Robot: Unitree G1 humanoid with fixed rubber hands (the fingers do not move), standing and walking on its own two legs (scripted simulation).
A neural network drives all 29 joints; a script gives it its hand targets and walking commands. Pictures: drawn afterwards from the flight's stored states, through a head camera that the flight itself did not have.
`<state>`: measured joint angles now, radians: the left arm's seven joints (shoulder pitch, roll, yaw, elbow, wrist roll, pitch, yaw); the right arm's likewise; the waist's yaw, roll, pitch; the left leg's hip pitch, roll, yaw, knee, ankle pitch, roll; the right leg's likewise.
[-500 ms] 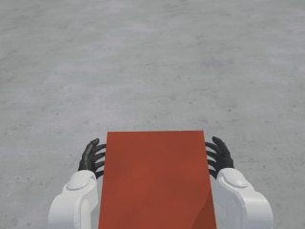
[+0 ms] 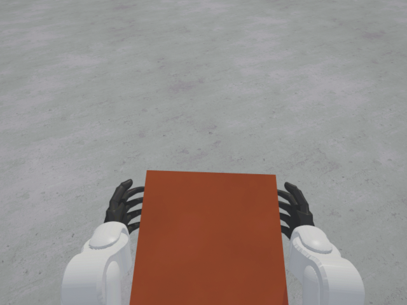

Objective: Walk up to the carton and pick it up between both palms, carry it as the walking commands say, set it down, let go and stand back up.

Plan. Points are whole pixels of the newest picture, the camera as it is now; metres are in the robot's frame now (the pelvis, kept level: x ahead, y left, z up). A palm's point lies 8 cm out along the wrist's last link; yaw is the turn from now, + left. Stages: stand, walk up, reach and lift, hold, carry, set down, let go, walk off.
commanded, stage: carry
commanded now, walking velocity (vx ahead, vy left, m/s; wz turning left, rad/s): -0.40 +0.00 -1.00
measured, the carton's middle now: (206, 243) +0.26 +0.02 +0.01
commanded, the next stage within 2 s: none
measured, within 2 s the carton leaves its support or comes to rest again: neither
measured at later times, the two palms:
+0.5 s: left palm out of the picture +0.10 +0.00 +0.11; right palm out of the picture -0.02 -0.27 +0.12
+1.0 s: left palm out of the picture -0.03 -0.07 +0.12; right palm out of the picture -0.19 -0.31 +0.12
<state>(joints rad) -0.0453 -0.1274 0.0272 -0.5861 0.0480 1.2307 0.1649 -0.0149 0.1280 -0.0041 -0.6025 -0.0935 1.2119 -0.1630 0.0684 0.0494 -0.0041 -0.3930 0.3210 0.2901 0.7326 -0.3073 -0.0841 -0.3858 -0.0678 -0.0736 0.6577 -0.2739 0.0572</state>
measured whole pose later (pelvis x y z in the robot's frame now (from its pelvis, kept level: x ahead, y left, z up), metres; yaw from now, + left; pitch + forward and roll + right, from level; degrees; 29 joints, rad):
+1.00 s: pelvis -0.31 -0.06 +0.02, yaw -33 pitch +4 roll +1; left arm 0.01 -0.13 0.00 -0.51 0.10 1.21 0.16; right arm -0.03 0.13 -0.01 -0.51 -0.08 1.22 -0.18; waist -0.01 0.00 -0.13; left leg -0.33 0.04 0.06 0.62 -0.38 -0.02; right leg -0.39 0.01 -0.02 0.47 -0.15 -0.03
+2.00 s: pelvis -0.35 +0.00 +0.00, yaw -4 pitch +5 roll +1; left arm -0.02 -0.13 0.01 -0.58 0.07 1.22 0.20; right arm -0.06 0.13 0.00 -0.55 -0.08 1.22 -0.18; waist -0.01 -0.02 -0.08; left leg -0.40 0.02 0.11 0.65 -0.33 0.02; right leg -0.40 -0.19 -0.20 0.80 -0.49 0.07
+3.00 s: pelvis -0.46 +0.02 +0.01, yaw +32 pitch +5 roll -1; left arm -0.10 -0.13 0.02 -0.53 0.06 1.22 0.22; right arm -0.10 0.13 0.00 -0.53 -0.11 1.21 -0.20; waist -0.01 0.02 -0.02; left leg -0.46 -0.04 -0.01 0.58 -0.20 0.05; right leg -0.49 -0.05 -0.11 0.85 -0.47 0.07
